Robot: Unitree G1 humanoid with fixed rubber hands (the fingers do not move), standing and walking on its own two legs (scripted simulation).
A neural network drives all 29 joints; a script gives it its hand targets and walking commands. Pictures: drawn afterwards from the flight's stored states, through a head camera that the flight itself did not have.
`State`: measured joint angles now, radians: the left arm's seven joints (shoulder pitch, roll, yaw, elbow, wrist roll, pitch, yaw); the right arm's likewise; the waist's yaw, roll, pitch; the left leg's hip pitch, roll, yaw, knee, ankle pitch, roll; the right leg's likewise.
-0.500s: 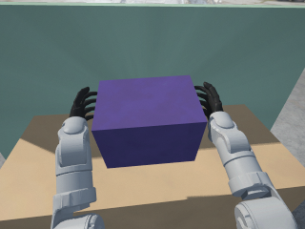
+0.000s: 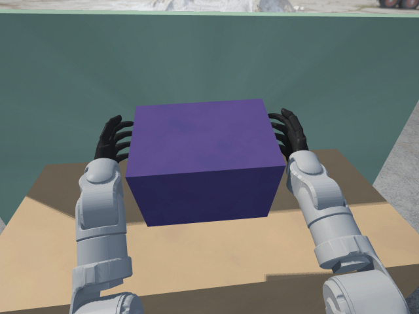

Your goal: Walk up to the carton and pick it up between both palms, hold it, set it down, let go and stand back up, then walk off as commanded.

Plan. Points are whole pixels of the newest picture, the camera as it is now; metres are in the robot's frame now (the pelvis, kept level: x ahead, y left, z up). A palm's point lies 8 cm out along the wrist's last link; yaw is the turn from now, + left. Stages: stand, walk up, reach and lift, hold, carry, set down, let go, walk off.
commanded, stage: hold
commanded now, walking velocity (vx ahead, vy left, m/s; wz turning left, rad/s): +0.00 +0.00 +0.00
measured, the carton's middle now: (204, 163) +0.38 +0.01 +0.17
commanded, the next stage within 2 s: none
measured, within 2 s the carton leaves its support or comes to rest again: neither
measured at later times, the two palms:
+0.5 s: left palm (107, 174) +0.33 +0.18 +0.19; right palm (295, 166) +0.34 -0.16 +0.19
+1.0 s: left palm (108, 161) +0.34 +0.18 +0.21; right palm (293, 154) +0.35 -0.16 +0.21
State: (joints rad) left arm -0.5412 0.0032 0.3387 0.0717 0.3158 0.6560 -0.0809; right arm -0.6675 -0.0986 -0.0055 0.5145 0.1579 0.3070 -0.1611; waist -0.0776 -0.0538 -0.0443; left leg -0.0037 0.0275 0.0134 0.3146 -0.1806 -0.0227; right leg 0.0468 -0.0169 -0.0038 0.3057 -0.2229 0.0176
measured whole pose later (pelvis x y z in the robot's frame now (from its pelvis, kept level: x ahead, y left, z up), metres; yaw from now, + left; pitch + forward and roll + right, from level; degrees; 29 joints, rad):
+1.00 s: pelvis -0.01 +0.00 +0.00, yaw +0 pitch -8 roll +0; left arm -0.56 0.00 0.34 0.01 0.35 0.70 -0.11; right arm -0.67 -0.10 -0.01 0.44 0.18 0.34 -0.17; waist -0.08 -0.05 0.02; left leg 0.00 0.03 0.01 0.31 -0.17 -0.02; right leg 0.05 -0.02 0.00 0.30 -0.21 0.02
